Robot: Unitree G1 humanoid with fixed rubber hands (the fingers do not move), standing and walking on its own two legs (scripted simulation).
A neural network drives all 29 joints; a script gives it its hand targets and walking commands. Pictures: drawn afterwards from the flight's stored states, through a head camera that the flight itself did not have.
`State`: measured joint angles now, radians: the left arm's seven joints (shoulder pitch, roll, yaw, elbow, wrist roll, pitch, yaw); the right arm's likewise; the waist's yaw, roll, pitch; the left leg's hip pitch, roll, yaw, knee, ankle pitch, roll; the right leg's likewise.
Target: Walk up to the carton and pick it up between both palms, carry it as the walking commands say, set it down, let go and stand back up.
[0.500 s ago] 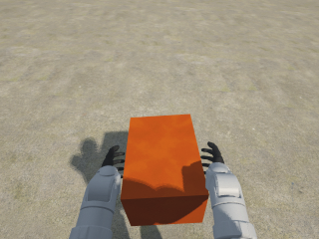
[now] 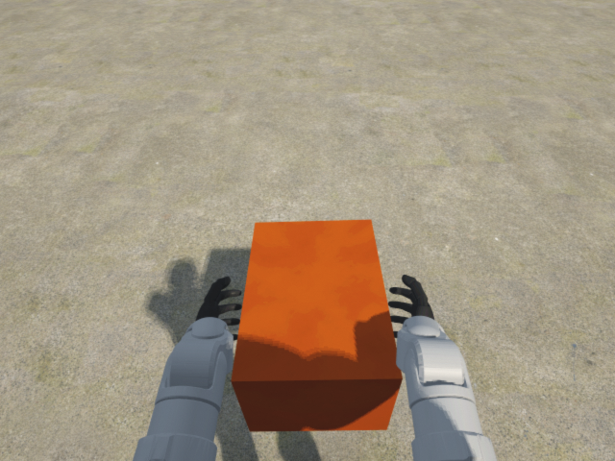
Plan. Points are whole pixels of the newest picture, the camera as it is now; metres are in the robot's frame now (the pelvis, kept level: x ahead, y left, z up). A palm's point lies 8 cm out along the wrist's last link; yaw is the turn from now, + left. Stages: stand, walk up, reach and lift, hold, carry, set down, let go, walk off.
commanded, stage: carry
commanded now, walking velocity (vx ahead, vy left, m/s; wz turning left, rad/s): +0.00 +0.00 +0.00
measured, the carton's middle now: (315, 317) +0.36 +0.01 -0.06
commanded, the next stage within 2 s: hold in 1.00 s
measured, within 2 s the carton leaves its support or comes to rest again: neither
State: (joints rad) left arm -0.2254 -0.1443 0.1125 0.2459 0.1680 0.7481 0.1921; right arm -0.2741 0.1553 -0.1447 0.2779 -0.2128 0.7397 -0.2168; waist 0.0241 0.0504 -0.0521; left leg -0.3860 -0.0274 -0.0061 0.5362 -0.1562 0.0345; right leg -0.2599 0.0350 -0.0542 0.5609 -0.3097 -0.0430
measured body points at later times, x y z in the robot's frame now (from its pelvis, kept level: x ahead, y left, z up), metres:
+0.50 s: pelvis +0.00 -0.01 +0.00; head -0.01 -0.02 +0.45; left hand +0.30 +0.14 +0.02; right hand +0.30 -0.15 +0.01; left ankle +0.08 +0.10 -0.73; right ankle -0.01 -0.09 -0.73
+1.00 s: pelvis +0.00 +0.00 +0.00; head -0.01 -0.01 +0.45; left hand +0.30 +0.14 +0.02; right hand +0.31 -0.15 +0.02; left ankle +0.08 +0.10 -0.73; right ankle -0.01 -0.09 -0.73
